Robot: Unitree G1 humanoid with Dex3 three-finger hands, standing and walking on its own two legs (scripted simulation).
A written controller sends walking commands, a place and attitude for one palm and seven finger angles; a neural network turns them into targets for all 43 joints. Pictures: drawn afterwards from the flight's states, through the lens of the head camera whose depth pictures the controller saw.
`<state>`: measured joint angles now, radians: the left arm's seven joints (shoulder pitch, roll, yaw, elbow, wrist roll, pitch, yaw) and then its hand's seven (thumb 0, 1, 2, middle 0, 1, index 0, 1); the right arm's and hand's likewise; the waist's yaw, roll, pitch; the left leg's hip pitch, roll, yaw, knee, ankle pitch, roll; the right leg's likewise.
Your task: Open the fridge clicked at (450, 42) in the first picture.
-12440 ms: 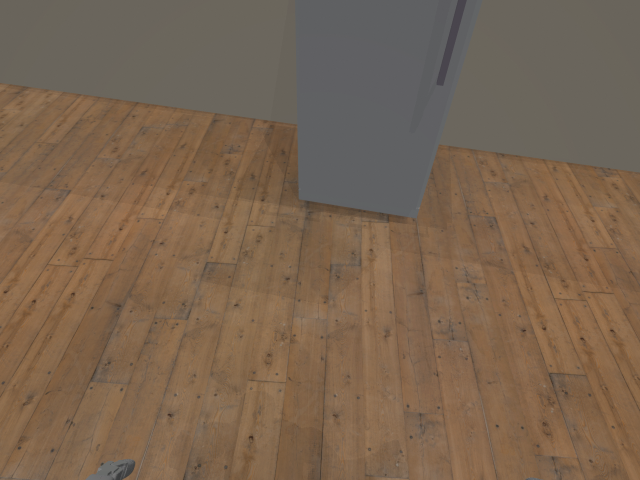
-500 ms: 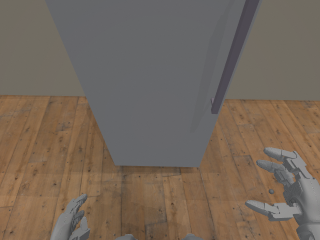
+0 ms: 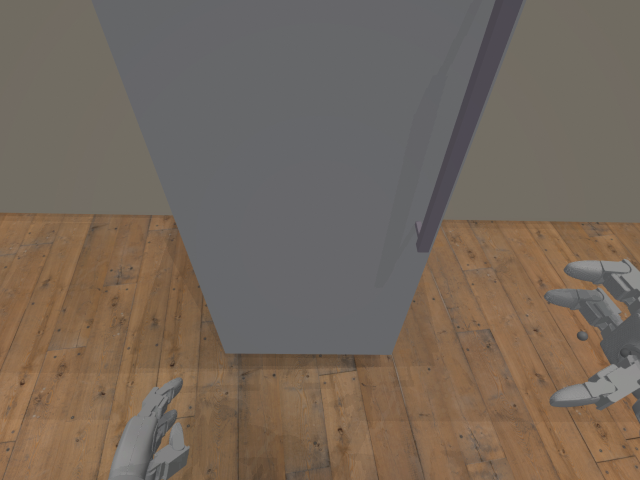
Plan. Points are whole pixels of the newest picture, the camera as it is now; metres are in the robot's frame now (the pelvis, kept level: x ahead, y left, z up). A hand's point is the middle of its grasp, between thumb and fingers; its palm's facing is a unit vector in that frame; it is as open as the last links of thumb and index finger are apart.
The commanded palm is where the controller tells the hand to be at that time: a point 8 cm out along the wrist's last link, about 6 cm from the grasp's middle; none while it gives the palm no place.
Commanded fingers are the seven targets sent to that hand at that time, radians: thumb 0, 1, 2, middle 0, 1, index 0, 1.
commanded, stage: raise the hand to about handle height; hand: right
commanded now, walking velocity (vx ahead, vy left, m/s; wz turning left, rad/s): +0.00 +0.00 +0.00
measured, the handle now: (454, 136) +0.55 -0.17 +0.16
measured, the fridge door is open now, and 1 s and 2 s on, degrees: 0 0 0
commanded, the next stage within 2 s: move the hooked fingers beside the handle in 0.58 s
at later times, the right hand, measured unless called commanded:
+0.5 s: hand (571, 323) +0.28 -0.26 +0.11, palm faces +0.04 +1.00 -0.05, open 14.0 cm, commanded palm +0.24 -0.31 +0.11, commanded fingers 0.00 0.50 -0.30 0.30 1.20 0.30 1.20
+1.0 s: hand (549, 287) +0.32 -0.25 +0.11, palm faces -0.02 +1.00 -0.03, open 14.0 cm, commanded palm +0.29 -0.30 +0.11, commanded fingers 0.00 0.50 -0.30 0.30 1.20 0.30 1.20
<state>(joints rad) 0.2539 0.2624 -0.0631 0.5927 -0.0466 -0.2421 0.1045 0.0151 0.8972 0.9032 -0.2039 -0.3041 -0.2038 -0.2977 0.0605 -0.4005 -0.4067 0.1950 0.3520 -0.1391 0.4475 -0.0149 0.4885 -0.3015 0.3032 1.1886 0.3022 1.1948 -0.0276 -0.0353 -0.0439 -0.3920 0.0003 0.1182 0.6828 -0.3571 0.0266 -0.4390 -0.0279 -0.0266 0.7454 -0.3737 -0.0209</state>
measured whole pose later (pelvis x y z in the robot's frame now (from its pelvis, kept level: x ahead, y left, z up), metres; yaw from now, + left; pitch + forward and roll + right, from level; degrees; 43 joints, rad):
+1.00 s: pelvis -0.01 +0.01 +0.00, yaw +1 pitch +4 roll +1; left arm 0.27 0.28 -0.06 0.61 -0.06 -0.22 0.12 0.02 0.90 0.90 -0.20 -0.30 -0.20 -0.30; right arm -0.20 -0.42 -0.39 0.46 0.31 -0.14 0.47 -0.02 0.50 -0.30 0.30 1.20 0.30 1.20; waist 0.00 -0.03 -0.03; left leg -0.39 0.00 0.10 0.65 -0.33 0.03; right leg -0.42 -0.03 -0.04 0.69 -0.34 -0.01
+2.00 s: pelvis +0.00 +0.00 -0.01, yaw +2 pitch +12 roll +2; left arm 0.37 0.29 -0.04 0.63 -0.04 -0.05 0.07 0.01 0.90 0.90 -0.20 -0.30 -0.20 -0.30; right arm -0.68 -0.56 -0.45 1.00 0.19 -0.27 0.43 -0.02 0.50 -0.30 0.30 1.20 0.30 1.20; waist 0.09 -0.01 -0.06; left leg -0.58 -0.01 0.08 0.72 -0.35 0.02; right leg -0.61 -0.04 -0.06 0.78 -0.38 -0.03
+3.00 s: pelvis +0.00 -0.01 -0.01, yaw +3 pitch +14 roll +2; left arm 0.35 0.28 -0.05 0.59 -0.03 0.02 0.06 0.01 0.90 0.90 -0.20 -0.30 -0.20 -0.30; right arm -0.78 -0.58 -0.44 1.11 0.15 -0.30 0.39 -0.02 0.50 -0.30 0.30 1.20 0.30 1.20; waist 0.11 0.00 -0.07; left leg -0.65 -0.01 0.09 0.77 -0.36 0.02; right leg -0.69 -0.05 -0.05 0.84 -0.40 -0.03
